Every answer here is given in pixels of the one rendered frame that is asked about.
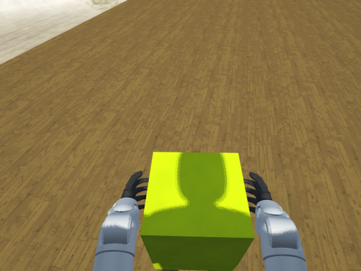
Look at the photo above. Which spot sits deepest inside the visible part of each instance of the right robot forearm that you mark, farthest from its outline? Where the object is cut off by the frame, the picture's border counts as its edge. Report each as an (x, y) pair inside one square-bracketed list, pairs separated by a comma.
[(280, 240)]

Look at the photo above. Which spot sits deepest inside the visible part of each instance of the robot right hand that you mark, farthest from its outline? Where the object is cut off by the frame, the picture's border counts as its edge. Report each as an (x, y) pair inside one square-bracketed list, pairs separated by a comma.
[(261, 192)]

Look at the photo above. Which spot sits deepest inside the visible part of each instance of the carton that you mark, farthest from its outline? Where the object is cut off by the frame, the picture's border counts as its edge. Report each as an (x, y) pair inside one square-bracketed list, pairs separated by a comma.
[(196, 215)]

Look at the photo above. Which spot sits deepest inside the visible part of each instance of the robot left hand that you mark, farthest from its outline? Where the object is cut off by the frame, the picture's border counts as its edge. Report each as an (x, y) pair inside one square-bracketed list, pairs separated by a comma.
[(130, 190)]

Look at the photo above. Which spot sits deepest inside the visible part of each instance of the left robot forearm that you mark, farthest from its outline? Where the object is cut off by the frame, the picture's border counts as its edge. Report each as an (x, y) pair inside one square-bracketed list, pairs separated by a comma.
[(115, 250)]

